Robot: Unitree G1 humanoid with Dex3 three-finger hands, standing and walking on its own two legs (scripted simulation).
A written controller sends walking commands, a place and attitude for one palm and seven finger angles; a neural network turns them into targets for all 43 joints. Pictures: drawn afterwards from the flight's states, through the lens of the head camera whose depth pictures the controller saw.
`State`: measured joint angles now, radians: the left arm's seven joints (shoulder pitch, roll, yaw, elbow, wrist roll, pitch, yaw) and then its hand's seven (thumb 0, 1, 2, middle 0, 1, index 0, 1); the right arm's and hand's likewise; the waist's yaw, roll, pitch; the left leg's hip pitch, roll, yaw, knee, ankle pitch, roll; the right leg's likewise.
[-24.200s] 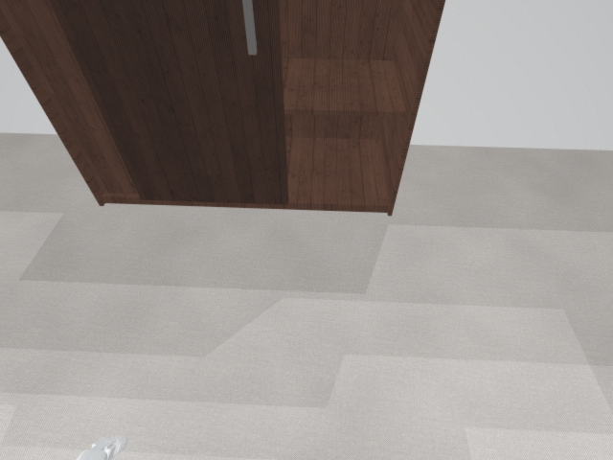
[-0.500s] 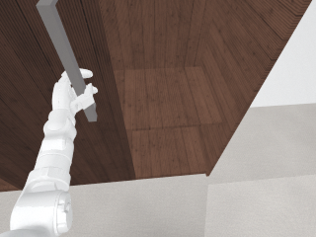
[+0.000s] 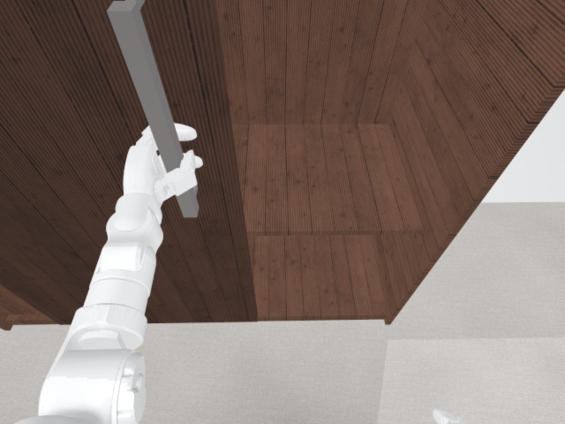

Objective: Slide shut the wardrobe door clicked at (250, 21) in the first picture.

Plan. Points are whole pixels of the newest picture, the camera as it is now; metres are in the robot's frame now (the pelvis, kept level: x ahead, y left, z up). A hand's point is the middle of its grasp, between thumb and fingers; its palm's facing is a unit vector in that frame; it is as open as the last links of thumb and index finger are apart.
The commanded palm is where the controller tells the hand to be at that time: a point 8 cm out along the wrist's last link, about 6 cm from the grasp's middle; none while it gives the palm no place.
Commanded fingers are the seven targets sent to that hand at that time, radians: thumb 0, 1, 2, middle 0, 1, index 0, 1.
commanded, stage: tug the door sideways, standing still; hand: left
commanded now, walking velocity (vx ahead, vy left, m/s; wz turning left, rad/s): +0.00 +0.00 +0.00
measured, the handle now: (169, 127) +0.48 +0.18 +0.16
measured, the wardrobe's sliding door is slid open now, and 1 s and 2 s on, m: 0.46 0.46 0.39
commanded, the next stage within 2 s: step sideways, sliding the door along in 0.66 s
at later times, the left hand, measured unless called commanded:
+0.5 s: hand (190, 173) +0.43 +0.15 +0.11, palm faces +0.13 -0.99 -0.03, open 5.7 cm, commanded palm +0.41 +0.14 +0.11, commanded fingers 0.00 0.90 0.90 -0.45 -1.40 -0.45 -1.40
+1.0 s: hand (188, 174) +0.43 +0.15 +0.11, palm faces +0.15 -0.98 -0.14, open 5.7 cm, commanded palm +0.41 +0.16 +0.12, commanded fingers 0.00 0.90 0.90 -0.45 -1.40 -0.45 -1.40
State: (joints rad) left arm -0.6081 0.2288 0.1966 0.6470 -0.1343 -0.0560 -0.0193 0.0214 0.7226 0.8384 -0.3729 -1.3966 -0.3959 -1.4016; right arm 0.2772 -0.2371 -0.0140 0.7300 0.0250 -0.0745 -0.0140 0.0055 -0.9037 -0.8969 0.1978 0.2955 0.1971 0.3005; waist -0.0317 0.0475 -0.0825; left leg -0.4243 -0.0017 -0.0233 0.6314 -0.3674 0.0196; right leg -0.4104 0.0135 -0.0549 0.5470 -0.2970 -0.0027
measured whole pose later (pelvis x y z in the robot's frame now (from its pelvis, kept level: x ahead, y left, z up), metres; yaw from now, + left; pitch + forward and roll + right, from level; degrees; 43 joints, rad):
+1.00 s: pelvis -0.02 -0.02 -0.01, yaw -2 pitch +5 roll +0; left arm -0.75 0.32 0.11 0.82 -0.14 -0.12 0.06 -0.02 0.70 0.79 -0.44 -1.40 -0.37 -1.40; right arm 0.24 -0.24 0.01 0.73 0.03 -0.11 -0.08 0.01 -0.90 -0.90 0.20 0.30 0.20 0.30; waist 0.02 0.03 0.05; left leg -0.37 0.00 0.02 0.68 -0.38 0.02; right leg -0.45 0.02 -0.01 0.76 -0.40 -0.02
